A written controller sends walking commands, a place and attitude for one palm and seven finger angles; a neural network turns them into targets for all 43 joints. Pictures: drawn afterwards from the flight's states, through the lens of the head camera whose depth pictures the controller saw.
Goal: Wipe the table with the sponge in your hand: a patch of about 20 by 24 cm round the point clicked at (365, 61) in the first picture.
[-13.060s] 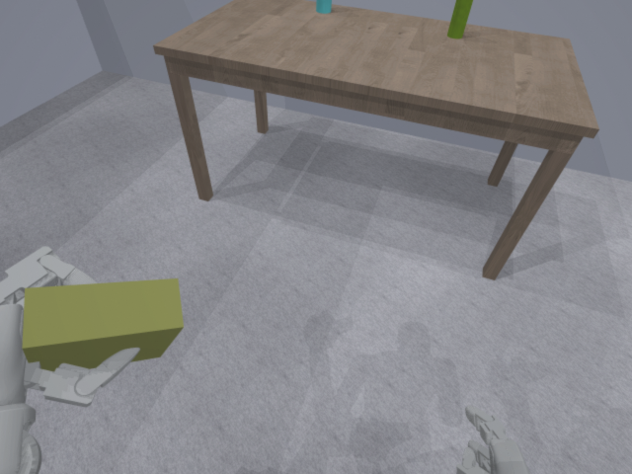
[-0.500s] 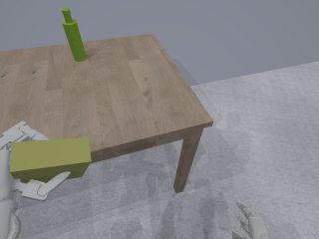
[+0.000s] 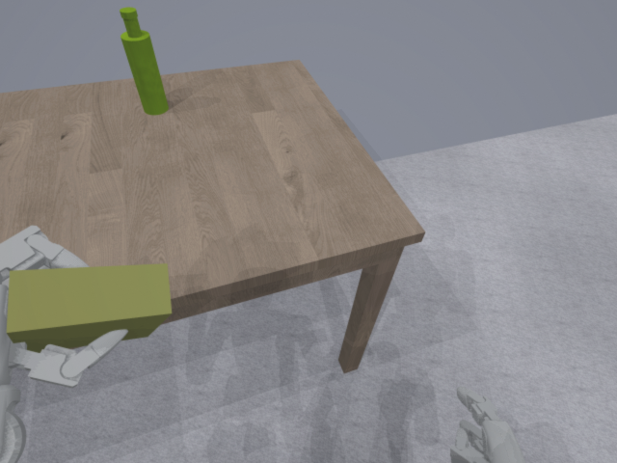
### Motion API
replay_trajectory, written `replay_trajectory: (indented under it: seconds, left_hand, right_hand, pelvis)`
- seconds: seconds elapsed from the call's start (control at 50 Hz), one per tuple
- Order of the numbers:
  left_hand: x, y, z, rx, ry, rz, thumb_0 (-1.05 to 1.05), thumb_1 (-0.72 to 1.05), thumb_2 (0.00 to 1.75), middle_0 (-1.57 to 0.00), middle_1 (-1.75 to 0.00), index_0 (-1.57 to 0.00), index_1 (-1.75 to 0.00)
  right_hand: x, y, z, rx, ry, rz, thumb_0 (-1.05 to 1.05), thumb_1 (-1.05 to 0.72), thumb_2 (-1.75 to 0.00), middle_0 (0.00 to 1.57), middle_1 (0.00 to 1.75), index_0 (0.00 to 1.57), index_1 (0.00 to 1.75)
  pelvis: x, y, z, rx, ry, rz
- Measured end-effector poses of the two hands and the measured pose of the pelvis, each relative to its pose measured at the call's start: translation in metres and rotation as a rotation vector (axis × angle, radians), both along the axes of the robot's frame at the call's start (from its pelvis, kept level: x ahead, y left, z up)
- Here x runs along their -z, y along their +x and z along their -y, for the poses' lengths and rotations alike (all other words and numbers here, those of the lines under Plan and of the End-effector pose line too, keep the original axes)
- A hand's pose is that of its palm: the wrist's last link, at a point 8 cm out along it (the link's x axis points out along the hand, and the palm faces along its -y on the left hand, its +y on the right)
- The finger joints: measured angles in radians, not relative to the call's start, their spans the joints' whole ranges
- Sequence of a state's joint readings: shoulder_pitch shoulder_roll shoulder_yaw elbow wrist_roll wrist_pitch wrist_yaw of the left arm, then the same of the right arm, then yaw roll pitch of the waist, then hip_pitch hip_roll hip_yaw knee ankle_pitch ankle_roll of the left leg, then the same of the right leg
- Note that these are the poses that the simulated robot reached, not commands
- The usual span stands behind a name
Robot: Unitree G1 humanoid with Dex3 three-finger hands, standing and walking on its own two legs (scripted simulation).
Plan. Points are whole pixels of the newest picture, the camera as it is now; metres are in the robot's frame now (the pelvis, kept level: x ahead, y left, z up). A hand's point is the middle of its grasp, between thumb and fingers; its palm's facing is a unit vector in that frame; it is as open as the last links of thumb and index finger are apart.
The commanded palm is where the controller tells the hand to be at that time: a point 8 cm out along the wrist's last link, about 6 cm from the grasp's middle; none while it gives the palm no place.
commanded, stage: shuffle to correct the standing spot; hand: left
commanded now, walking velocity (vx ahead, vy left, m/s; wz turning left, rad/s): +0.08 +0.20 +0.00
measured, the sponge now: (114, 308) +0.23 +0.22 +0.15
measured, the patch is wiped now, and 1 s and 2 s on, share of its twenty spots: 0.00 0.00 0.00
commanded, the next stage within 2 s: come to a stop and stand still in 1.24 s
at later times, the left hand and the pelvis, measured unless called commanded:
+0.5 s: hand out of the picture +0.21 +0.32 +0.16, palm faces +0.44 -0.82 -0.37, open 9.0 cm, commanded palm +0.17 +0.35 +0.18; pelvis +0.02 +0.07 -0.01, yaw +1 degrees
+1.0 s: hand out of the picture +0.27 +0.42 +0.15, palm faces +0.39 -0.80 -0.45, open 9.0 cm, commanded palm +0.20 +0.45 +0.18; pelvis +0.04 +0.18 -0.02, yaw -1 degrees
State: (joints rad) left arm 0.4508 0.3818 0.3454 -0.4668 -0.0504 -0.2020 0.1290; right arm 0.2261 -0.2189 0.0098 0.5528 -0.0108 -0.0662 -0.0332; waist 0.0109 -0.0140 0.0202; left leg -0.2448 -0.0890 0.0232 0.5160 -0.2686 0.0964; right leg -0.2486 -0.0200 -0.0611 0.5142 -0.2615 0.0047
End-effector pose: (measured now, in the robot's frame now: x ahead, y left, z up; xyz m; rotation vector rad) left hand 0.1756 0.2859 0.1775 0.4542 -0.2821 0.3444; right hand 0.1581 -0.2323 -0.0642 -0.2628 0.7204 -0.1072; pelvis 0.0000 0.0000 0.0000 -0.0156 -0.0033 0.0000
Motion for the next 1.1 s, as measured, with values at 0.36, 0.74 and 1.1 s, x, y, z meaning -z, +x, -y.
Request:
replay_trajectory:
  seconds: [0.36,0.74,1.1]
  left_hand:
    - [-0.013,-0.004,-0.035,-0.007,0.053,0.036,-0.01,-0.41,1.04,-0.85,-1.37,-0.85,-1.37]
    - [-0.018,0.033,-0.094,0.054,0.118,0.112,-0.01,-0.41,1.04,-0.85,-1.37,-0.85,-1.37]
    - [-0.011,0.051,-0.169,0.051,0.090,0.040,-0.01,-0.41,1.04,-0.85,-1.37,-0.85,-1.37]
  right_hand:
    - [0.026,0.014,-0.046,-0.053,0.064,-0.066,0.01,-0.90,-0.90,0.20,0.30,0.20,0.30]
    - [0.036,0.021,-0.133,0.027,0.130,0.018,0.01,-0.90,-0.90,0.20,0.30,0.20,0.30]
    - [0.030,0.031,-0.192,0.059,0.083,-0.005,0.01,-0.90,-0.90,0.20,0.30,0.20,0.30]
  pelvis:
    - [0.009,0.004,-0.039,-0.070,-0.010,0.009]
    - [0.021,0.021,-0.111,0.001,0.021,0.022]
    - [0.015,0.036,-0.188,0.024,0.043,-0.007]
